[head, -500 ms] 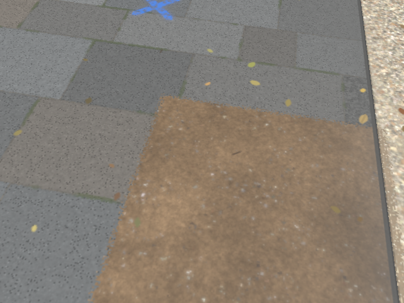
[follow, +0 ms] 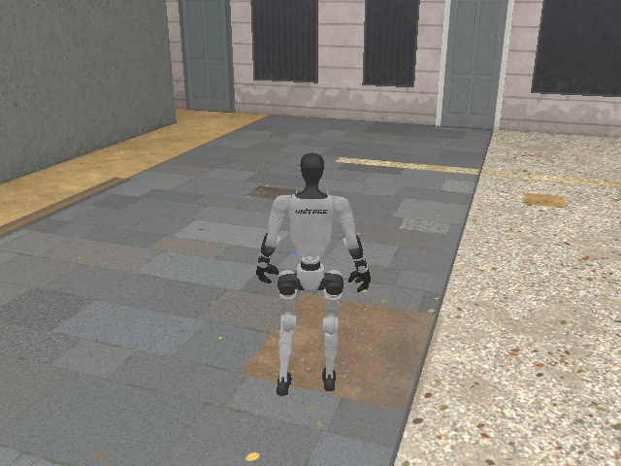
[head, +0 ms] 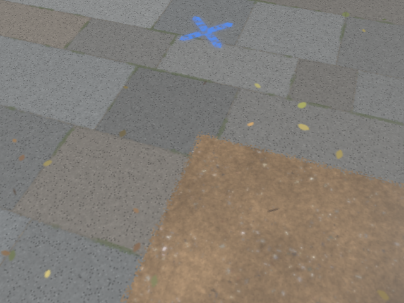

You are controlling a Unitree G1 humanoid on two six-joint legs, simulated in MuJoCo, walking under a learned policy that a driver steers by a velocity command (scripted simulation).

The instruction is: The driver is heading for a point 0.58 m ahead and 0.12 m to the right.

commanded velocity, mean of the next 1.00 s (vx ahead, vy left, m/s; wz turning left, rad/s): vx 0.36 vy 0.00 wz -0.09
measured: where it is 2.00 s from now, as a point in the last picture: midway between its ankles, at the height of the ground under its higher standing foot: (215, 247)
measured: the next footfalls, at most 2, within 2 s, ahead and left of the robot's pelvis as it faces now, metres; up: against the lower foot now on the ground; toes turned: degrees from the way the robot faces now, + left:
left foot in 0.12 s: +0.10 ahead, +0.15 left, +0.00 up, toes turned -2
left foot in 0.74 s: +0.40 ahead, +0.17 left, +0.00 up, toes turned -1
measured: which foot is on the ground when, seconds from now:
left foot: up 0.00-0.10, down 0.12-0.36, up 0.38-0.72, down 0.74-1.00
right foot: down 0.00-0.74, up 0.76-1.00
